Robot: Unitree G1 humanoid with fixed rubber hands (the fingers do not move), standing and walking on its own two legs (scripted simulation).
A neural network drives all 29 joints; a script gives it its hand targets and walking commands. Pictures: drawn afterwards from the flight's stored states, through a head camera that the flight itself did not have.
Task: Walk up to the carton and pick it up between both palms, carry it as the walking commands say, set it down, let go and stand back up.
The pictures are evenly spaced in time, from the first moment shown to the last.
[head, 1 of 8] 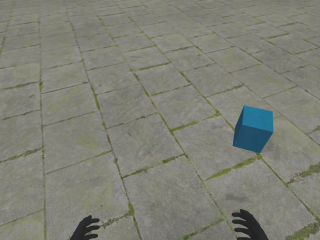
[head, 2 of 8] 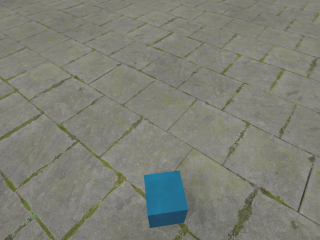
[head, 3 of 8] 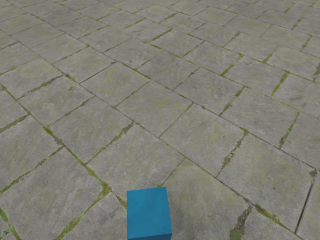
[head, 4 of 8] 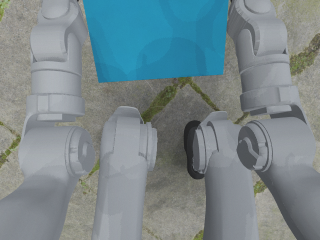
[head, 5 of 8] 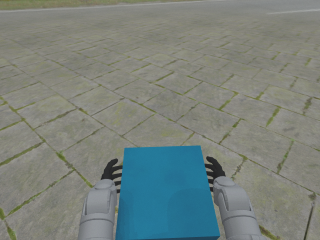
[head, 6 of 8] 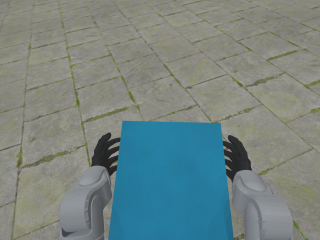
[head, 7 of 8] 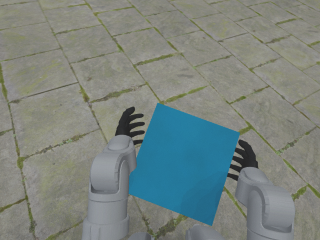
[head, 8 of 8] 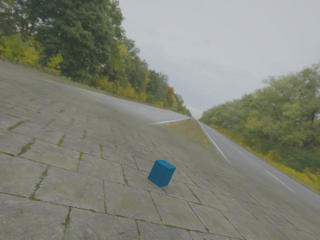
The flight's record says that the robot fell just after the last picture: yes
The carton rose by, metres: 0.67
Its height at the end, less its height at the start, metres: +0.00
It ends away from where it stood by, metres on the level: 6.94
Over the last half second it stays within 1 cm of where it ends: yes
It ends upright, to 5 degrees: no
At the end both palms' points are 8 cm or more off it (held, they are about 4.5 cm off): yes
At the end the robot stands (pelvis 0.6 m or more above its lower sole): no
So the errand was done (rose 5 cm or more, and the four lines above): no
